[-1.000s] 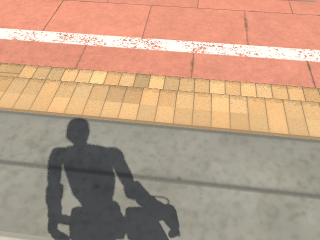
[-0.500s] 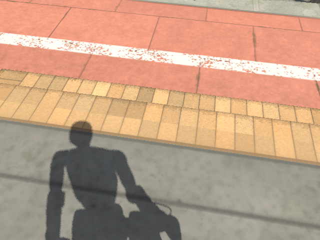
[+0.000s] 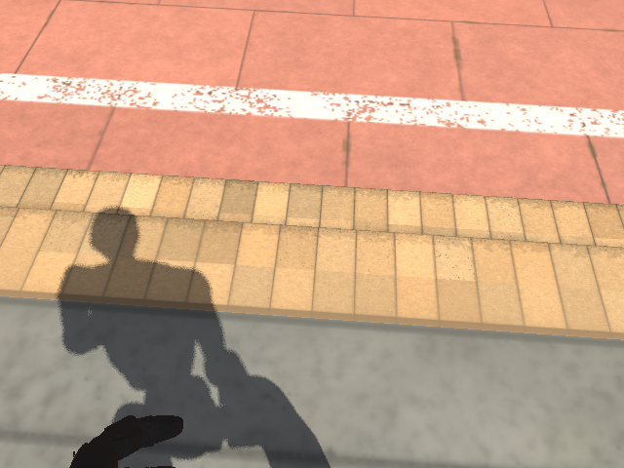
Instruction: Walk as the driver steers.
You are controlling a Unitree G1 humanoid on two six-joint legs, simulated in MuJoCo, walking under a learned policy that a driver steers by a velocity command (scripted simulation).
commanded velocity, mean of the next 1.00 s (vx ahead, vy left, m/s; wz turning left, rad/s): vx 0.49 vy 0.00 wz -0.18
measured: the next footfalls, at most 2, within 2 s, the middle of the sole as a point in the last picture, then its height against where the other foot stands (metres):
right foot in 0.04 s outside the picture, level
left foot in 0.60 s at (234, 439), level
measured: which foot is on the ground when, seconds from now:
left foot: down 0.00-0.04, up 0.06-0.58, down 0.60-1.00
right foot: up 0.00-0.02, down 0.04-0.60, up 0.62-1.00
